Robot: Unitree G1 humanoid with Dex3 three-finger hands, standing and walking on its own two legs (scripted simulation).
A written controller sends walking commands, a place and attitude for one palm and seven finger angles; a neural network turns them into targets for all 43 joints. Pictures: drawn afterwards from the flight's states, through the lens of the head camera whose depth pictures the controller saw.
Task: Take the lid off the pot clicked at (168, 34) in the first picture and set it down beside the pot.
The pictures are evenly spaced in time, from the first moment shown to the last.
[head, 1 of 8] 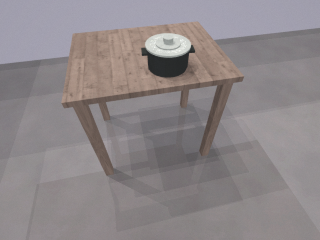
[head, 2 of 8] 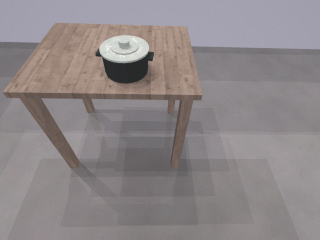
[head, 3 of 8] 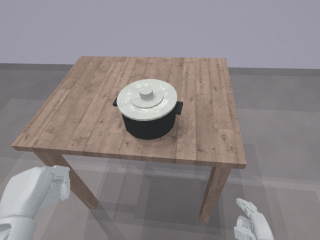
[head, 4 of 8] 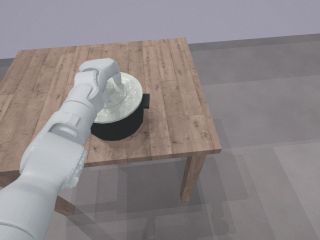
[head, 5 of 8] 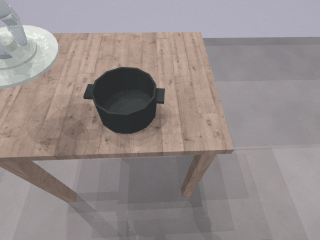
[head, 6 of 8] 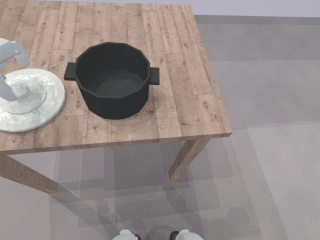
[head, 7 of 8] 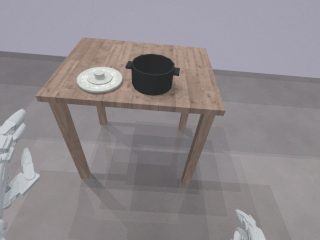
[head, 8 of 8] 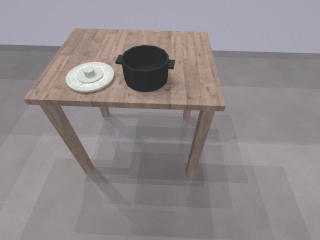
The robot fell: no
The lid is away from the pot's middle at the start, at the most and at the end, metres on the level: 0.00 0.24 0.24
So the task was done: yes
